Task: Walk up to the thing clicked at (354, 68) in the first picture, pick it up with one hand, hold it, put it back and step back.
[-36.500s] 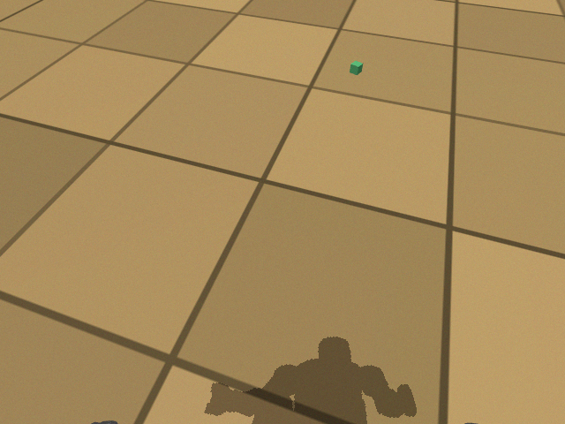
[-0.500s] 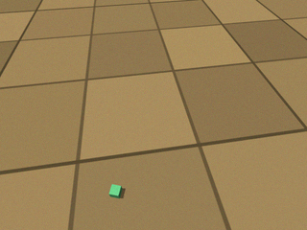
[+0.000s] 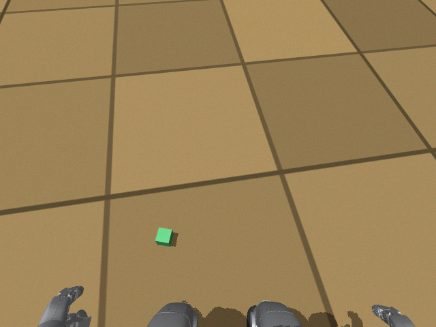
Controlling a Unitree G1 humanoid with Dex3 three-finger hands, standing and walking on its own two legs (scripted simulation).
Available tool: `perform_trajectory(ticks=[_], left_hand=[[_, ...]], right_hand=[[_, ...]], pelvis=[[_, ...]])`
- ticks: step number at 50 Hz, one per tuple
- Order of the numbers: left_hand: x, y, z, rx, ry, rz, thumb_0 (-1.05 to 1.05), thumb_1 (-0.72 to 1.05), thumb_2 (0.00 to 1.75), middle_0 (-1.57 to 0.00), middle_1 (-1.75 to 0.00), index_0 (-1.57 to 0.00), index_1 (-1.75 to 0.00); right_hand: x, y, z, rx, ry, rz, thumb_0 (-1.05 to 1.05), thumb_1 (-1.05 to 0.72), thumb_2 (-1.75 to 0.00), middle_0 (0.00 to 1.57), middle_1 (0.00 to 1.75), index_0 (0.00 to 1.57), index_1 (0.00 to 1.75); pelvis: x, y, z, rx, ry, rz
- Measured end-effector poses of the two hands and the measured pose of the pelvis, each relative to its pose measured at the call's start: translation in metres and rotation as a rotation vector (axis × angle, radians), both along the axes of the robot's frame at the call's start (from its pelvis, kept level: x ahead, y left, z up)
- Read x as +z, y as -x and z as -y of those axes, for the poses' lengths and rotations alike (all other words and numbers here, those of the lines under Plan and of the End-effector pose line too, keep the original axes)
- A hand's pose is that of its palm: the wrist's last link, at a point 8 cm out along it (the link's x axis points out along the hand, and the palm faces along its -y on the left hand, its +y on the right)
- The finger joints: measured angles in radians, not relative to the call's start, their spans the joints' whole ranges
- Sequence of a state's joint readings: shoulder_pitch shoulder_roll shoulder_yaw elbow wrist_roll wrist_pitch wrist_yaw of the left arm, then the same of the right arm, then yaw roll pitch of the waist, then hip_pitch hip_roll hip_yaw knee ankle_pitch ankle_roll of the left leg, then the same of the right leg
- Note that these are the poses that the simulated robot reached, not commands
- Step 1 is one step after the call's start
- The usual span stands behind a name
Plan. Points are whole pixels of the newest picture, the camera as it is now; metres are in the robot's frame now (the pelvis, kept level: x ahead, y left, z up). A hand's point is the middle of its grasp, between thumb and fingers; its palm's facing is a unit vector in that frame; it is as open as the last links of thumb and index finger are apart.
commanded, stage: step back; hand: left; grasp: from above
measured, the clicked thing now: (164, 237) +0.46 +0.23 -0.73
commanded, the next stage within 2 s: none
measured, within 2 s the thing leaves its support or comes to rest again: neither
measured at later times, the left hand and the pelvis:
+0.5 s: hand out of the picture +0.03 +0.28 -0.16, palm faces -0.10 -0.91 -0.40, open 7.4 cm; pelvis -0.10 +0.02 -0.01, yaw -6 degrees
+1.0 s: hand out of the picture -0.11 +0.29 -0.15, palm faces -0.01 -0.93 -0.36, open 7.4 cm; pelvis -0.23 +0.03 +0.00, yaw -2 degrees
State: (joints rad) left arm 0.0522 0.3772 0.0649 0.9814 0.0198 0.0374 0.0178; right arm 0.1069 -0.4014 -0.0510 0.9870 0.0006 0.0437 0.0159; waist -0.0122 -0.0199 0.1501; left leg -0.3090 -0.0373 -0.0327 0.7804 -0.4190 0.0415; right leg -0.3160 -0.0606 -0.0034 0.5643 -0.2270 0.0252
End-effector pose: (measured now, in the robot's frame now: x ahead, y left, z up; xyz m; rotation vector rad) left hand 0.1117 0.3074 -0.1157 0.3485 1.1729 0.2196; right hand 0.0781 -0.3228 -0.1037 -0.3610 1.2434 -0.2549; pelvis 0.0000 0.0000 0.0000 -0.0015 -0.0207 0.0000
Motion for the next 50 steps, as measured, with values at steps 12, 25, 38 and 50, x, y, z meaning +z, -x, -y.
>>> perform_trajectory(ticks=[12,25,38,50], left_hand=[[-0.011,0.014,-0.022,-0.053,0.026,0.011,0.00,0.91,0.89,-0.20,-0.30,-0.21,-0.29],[-0.003,0.084,-0.011,-0.094,-0.022,-0.002,0.01,0.91,0.89,-0.21,-0.30,-0.21,-0.29],[0.020,0.150,-0.007,-0.062,-0.029,0.089,0.01,0.90,0.89,-0.21,-0.30,-0.21,-0.30],[0.001,0.229,-0.027,-0.019,0.016,0.049,0.01,0.91,0.89,-0.21,-0.30,-0.21,-0.29]], right_hand=[[0.009,0.071,-0.040,-0.028,0.040,-0.049,0.00,-0.90,-0.90,0.20,0.30,0.21,0.30],[-0.017,0.102,-0.031,-0.032,-0.030,0.097,0.00,-0.90,-0.90,0.20,0.30,0.21,0.30],[-0.008,0.170,-0.017,0.016,0.003,0.028,0.00,-0.91,-0.90,0.20,0.30,0.21,0.30],[0.011,0.238,-0.041,0.051,0.024,0.043,0.00,-0.90,-0.90,0.20,0.30,0.21,0.30]], pelvis=[[0.002,0.040,-0.029,-0.030,0.021,0.001],[-0.013,0.098,-0.016,-0.100,0.009,0.027],[-0.002,0.163,-0.016,-0.037,-0.016,0.007],[0.000,0.233,-0.026,-0.027,0.015,0.019]])
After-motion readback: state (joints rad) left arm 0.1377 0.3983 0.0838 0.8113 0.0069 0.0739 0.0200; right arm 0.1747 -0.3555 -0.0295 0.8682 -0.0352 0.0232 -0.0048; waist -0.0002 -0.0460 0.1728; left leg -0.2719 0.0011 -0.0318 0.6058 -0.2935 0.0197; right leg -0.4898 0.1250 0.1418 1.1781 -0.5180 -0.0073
